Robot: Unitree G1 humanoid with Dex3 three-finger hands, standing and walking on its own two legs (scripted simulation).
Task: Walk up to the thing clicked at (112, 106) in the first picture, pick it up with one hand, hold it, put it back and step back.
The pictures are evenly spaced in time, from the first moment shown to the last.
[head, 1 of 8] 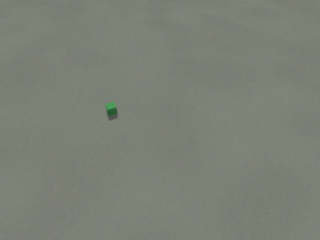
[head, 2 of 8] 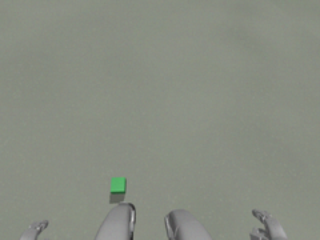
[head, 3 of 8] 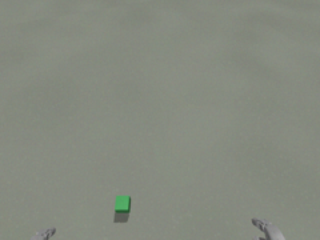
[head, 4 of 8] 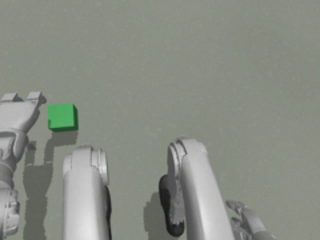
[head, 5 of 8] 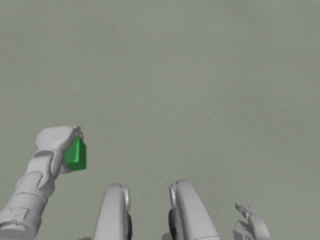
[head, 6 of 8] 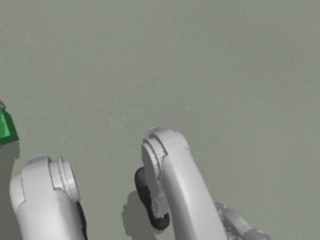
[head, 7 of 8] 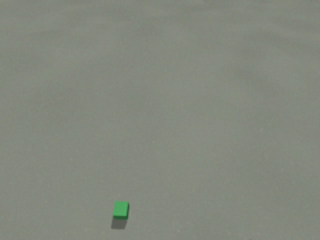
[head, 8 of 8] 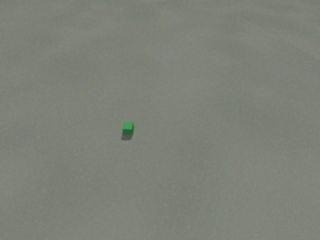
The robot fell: no
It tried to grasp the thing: yes
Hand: left
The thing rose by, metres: 0.67
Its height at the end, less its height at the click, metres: +0.00
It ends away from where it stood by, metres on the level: 0.02
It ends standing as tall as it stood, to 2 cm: yes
